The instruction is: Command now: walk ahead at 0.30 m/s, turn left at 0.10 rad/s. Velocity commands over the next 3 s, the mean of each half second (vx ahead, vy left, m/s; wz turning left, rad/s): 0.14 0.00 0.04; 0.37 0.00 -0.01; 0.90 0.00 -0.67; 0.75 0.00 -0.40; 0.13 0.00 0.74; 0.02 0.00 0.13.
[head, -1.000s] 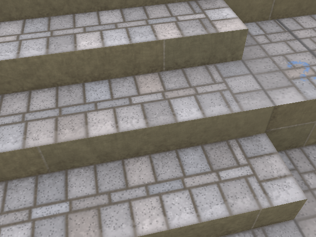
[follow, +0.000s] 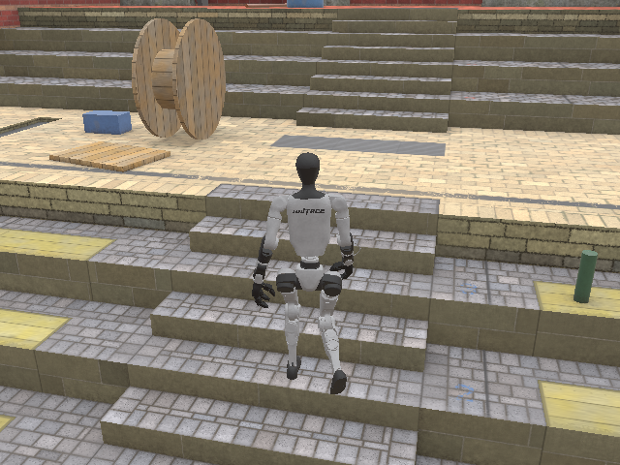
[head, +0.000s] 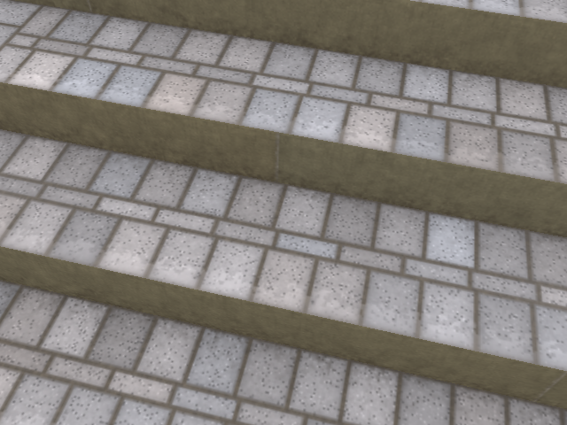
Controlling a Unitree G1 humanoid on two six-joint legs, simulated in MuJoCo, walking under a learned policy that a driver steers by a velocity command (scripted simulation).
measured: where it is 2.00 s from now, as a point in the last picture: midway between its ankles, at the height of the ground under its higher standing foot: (391, 125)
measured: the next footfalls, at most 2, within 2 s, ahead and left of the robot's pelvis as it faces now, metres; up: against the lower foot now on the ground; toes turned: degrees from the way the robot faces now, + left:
right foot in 0.38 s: +0.30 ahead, -0.16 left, +0.15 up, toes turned -6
left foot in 1.08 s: +0.35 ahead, +0.09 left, +0.15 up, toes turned +4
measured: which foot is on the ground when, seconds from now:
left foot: down 0.00-0.40, up 0.42-1.00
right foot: up 0.00-0.36, down 0.38-1.00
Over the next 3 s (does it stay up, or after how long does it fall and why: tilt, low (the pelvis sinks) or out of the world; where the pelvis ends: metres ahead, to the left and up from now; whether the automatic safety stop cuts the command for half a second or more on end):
stays up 1.22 -0.29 0.64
